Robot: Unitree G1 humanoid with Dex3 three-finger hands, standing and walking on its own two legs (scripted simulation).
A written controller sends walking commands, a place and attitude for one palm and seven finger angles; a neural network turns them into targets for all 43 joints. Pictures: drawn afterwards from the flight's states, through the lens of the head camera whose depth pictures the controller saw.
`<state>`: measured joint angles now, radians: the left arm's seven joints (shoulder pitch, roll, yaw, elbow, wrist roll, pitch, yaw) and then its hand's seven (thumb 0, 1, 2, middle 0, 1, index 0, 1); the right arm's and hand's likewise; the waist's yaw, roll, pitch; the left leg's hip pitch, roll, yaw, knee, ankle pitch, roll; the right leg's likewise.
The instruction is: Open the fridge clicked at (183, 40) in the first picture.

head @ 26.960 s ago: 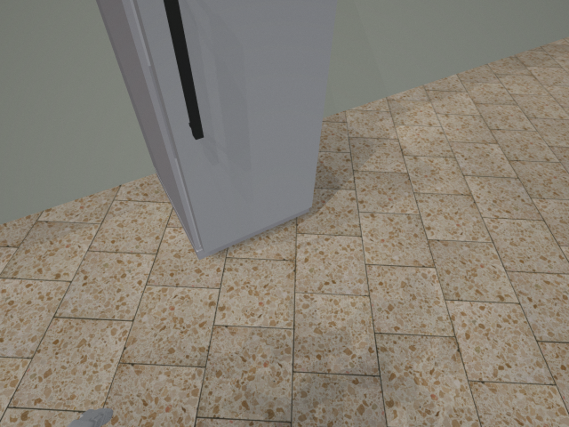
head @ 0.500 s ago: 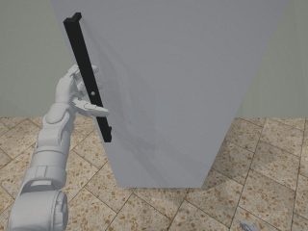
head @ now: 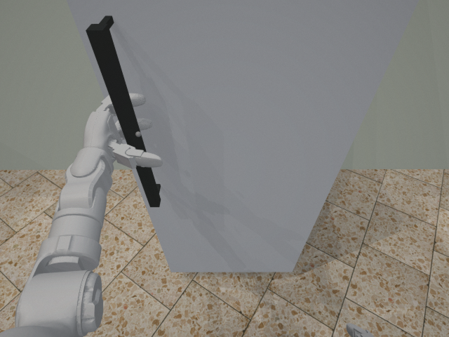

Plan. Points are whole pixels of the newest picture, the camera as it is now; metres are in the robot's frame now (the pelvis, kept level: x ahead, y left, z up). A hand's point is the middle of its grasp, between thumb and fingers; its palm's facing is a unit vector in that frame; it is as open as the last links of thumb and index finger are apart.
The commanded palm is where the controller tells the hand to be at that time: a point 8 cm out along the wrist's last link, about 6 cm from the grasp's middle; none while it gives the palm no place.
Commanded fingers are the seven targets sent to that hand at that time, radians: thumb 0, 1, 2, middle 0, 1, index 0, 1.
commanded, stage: slide the fingers in behind the handle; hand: left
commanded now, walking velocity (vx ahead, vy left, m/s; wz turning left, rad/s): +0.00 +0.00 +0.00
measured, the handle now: (137, 134) +0.47 +0.19 +0.12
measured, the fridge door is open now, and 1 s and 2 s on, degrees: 0 0 11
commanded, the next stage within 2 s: grip the handle and tug to test in 0.10 s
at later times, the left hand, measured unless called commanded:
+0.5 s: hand (131, 137) +0.41 +0.17 +0.17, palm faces +0.04 -1.00 +0.01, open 11.9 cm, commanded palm +0.38 +0.22 +0.17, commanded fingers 0.00 0.25 0.62 -0.38 -1.31 -0.38 -1.31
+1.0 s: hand (134, 137) +0.41 +0.17 +0.17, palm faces +0.04 -1.00 +0.01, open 6.4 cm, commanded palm +0.37 +0.22 +0.17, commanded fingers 0.00 0.90 0.90 -0.45 -1.40 -0.45 -1.40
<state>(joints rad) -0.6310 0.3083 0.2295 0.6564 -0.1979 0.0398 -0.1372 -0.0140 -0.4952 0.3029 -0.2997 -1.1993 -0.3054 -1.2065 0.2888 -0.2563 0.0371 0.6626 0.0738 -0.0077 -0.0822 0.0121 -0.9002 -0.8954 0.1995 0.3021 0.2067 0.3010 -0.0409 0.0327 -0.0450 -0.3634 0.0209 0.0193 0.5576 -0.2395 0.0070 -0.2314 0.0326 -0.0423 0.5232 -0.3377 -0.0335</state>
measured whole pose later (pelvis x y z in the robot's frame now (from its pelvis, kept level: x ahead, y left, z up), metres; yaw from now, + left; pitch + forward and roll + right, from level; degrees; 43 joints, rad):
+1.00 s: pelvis +0.00 +0.01 +0.00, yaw +0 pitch +1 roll -1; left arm -0.53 0.27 0.21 0.49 -0.19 0.09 -0.08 0.01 0.66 0.79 -0.31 -1.33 -0.29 -1.34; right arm 0.28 -0.25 0.03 0.66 0.07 -0.01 -0.07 0.01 -0.90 -0.90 0.20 0.30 0.21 0.30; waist -0.03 0.03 -0.04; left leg -0.31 0.01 0.03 0.53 -0.24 0.02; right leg -0.18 0.02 -0.03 0.48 -0.32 -0.02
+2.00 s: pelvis +0.01 -0.01 +0.01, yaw -1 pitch -1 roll +0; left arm -0.12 0.22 0.18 0.00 -0.24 0.22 -0.11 0.01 0.65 0.76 -0.31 -1.35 -0.27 -1.35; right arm 0.19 -0.23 0.05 0.58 0.07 0.01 -0.07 0.01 -0.90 -0.90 0.20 0.30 0.21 0.30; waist 0.00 0.04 -0.07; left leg -0.22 0.02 0.04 0.48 -0.23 0.00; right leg -0.11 0.03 -0.02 0.46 -0.33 -0.04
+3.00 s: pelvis -0.06 -0.15 -0.02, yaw +13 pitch -1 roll +2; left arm 0.31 0.24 0.08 -0.56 -0.09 0.01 0.07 -0.06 0.59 0.77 -0.44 -1.38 -0.19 -1.33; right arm 0.16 -0.16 -0.05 0.68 -0.03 -0.06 -0.10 0.01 -0.90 -0.90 0.20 0.30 0.21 0.30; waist -0.05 0.02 0.04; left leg -0.42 0.04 -0.27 0.44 -0.12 -0.07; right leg -0.33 0.13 -0.13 0.66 -0.35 -0.01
